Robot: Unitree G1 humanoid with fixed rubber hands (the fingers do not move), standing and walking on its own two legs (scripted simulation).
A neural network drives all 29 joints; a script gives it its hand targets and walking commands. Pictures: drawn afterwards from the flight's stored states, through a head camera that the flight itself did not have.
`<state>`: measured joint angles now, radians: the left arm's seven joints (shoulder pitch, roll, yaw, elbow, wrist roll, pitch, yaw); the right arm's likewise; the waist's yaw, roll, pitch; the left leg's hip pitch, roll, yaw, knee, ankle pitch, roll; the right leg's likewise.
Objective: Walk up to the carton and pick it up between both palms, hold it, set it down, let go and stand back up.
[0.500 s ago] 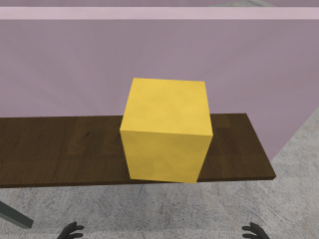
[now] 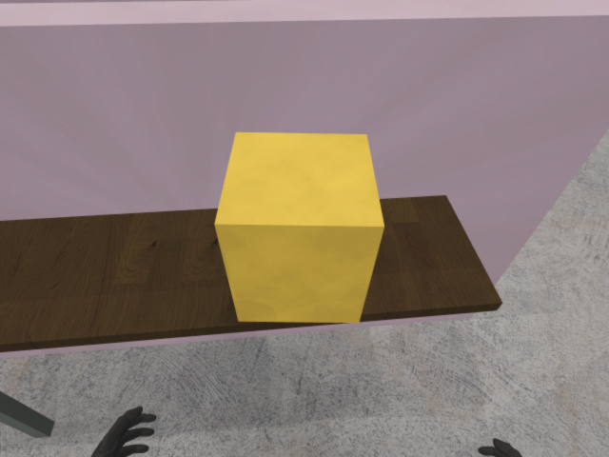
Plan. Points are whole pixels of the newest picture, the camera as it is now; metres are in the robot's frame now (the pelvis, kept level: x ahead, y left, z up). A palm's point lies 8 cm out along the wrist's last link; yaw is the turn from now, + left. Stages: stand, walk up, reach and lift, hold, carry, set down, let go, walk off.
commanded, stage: walk up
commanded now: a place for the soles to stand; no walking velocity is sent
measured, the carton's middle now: (300, 231) +0.46 +0.02 +0.01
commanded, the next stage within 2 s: reach and lift in 0.46 s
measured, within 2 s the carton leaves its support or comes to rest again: neither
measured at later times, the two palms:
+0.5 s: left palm out of the picture +0.14 +0.26 -0.08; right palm out of the picture +0.10 -0.27 -0.09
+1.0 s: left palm (124, 401) +0.21 +0.25 -0.04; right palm (504, 433) +0.17 -0.24 -0.03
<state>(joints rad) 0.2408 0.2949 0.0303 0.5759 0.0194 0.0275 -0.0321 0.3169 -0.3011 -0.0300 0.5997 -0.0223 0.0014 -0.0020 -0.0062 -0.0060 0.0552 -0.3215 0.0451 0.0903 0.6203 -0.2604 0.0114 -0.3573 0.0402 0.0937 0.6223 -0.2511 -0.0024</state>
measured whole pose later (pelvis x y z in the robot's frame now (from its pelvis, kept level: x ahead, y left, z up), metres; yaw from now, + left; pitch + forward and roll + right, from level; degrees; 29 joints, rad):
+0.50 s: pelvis +0.01 +0.00 +0.00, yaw -2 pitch -2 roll +0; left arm 0.25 0.29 0.03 0.60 0.02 0.06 -0.02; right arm 0.31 -0.31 -0.04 0.63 -0.03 -0.04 0.01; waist -0.01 0.01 0.05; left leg -0.32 0.06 0.12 0.64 -0.30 0.01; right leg -0.36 0.05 0.11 0.63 -0.26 -0.01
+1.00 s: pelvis +0.04 +0.01 +0.02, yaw +0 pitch -5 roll +0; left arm 0.20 0.24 0.06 0.47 0.02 0.06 0.01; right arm 0.25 -0.21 -0.02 0.69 0.05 -0.32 0.00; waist -0.01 -0.07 0.07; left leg -0.07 0.02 0.10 0.34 -0.18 0.00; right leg -0.02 0.01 0.03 0.35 -0.24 -0.02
